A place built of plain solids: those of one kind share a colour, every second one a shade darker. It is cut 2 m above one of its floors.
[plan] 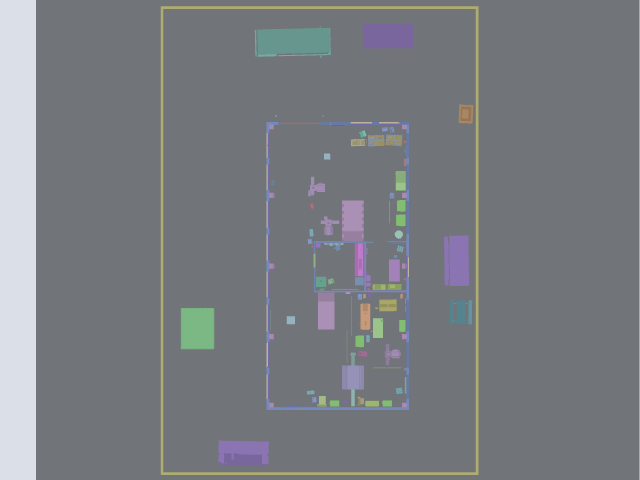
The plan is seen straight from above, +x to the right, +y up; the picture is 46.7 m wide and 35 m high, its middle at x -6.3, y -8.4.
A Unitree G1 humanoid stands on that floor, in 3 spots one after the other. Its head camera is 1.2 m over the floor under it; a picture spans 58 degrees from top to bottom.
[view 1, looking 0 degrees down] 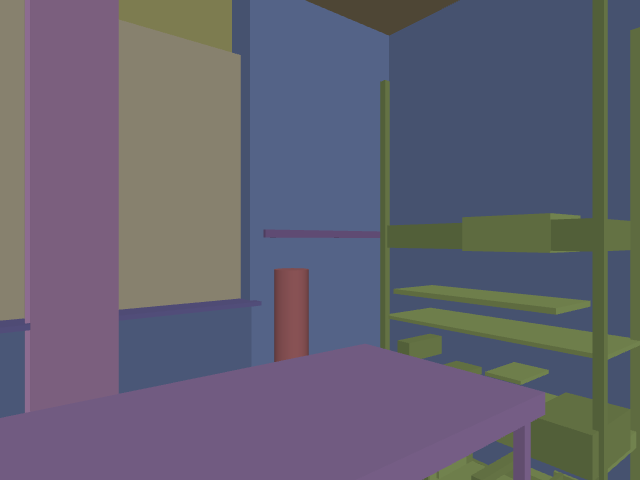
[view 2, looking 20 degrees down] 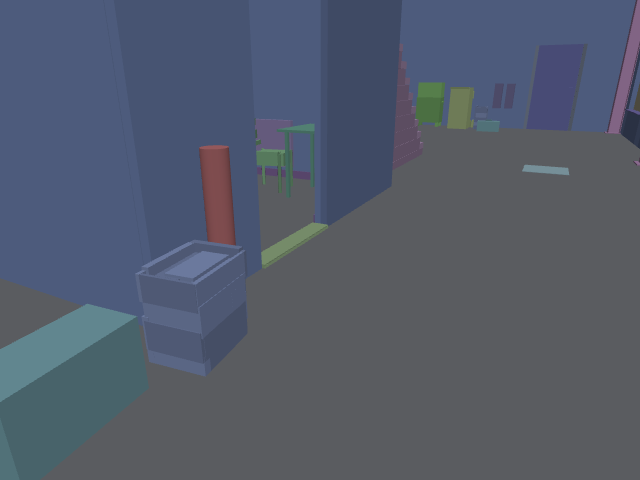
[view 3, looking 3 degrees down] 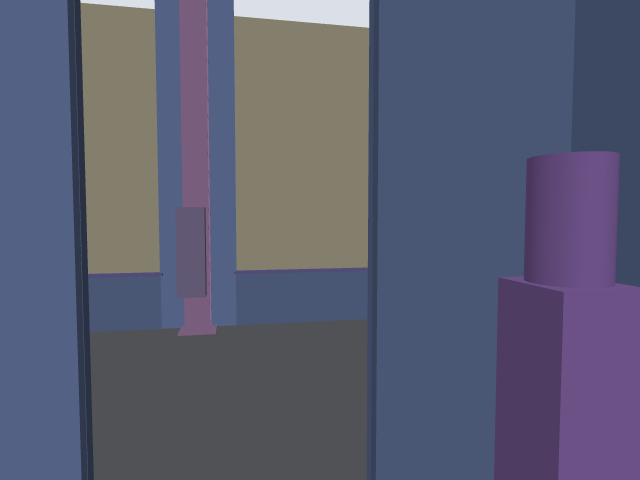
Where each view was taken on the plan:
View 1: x -1.90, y -10.05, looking -38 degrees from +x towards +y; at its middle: wall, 2.41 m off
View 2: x -8.35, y -7.15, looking -63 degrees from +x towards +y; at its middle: ground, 3.51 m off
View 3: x -5.15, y -9.90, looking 169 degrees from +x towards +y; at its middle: window_pane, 5.05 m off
